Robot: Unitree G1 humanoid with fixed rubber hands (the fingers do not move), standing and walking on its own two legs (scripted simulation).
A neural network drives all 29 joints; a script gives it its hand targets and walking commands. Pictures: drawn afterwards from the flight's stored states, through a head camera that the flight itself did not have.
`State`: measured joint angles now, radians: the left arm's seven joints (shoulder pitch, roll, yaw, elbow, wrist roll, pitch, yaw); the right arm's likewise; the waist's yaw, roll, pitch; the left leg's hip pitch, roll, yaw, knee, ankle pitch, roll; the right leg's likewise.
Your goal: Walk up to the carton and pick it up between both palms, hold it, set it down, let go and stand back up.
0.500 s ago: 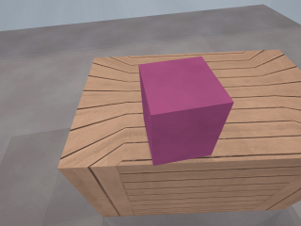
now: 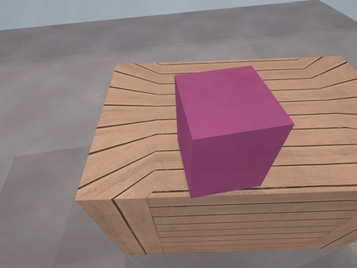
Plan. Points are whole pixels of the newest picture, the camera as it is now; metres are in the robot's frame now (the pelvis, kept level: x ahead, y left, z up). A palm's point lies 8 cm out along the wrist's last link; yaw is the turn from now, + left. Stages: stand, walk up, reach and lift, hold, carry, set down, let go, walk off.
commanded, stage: reach and lift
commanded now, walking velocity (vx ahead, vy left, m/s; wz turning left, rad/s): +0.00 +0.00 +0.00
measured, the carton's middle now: (220, 134) +0.45 -0.08 +0.04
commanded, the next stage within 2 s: none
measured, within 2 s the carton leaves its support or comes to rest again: neither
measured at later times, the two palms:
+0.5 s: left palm (86, 244) +0.20 +0.23 -0.03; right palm out of the picture +0.16 -0.31 -0.04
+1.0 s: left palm (107, 251) +0.18 +0.17 +0.02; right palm (356, 259) +0.16 -0.30 +0.01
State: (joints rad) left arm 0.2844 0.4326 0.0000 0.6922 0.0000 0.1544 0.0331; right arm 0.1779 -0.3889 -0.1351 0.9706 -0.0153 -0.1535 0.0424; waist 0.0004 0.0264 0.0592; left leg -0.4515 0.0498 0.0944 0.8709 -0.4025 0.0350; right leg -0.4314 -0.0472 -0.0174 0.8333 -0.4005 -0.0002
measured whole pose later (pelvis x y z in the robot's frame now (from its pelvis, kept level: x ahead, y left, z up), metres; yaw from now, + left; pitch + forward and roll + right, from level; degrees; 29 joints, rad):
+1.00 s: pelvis -0.02 -0.07 +0.03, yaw -1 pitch -9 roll +4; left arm 0.11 0.20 0.05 0.46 0.00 0.17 0.05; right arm 0.22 -0.23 -0.04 0.36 -0.02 -0.03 0.03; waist 0.00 0.00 0.06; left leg -0.12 0.03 0.09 0.47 -0.20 -0.01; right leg -0.20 -0.04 -0.02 0.63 -0.29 -0.02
